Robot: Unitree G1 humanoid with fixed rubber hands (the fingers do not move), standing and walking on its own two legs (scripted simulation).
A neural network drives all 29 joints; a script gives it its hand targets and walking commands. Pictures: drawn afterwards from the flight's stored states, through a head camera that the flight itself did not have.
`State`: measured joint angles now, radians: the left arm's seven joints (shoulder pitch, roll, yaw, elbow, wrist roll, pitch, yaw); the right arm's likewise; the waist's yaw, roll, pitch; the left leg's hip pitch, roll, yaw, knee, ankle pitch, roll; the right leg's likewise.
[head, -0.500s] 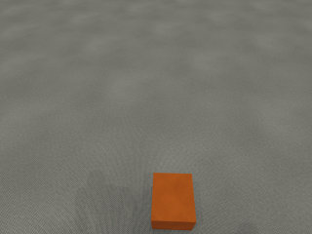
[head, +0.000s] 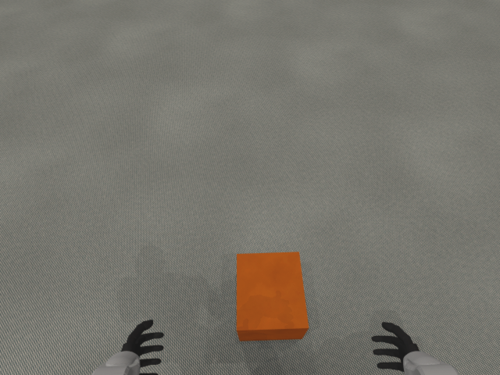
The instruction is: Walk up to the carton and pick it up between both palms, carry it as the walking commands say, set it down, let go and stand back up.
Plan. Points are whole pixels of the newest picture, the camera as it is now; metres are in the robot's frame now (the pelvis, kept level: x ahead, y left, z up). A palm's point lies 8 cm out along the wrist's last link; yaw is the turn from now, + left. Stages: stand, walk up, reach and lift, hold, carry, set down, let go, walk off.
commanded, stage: reach and lift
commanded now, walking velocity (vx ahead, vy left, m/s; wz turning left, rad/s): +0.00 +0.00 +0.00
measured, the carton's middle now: (269, 296) +0.44 -0.02 -0.66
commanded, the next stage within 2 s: none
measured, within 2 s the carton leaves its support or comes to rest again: neither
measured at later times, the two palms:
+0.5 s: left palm (152, 356) +0.18 +0.21 -0.15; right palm (390, 343) +0.21 -0.22 -0.16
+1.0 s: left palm (182, 281) +0.33 +0.19 -0.18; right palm (366, 266) +0.37 -0.22 -0.18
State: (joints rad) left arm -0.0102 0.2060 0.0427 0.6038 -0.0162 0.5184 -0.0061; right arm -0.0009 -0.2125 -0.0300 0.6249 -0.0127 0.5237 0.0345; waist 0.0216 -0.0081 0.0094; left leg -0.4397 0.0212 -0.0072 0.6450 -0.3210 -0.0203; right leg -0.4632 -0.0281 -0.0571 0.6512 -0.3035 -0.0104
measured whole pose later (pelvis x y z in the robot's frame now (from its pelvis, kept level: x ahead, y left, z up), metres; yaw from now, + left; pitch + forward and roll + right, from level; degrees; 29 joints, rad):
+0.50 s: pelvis -0.04 +0.00 -0.05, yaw -1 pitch +19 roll +0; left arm -0.06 0.09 0.14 0.45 0.02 0.39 0.02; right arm -0.16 -0.20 -0.11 0.54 -0.04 0.38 0.07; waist 0.02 0.01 -0.05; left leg -0.92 0.02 0.00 0.97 -0.39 -0.02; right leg -0.95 -0.03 -0.03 0.97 -0.36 -0.01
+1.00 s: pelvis -0.07 +0.00 -0.09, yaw +0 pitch +32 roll +1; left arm -0.72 0.11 0.24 0.71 -0.04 0.25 0.11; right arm -0.86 -0.30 -0.22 0.90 -0.01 0.24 0.06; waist 0.04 0.00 -0.01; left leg -1.29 0.02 0.00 1.08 -0.35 -0.03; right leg -1.32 -0.03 -0.03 1.09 -0.32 -0.02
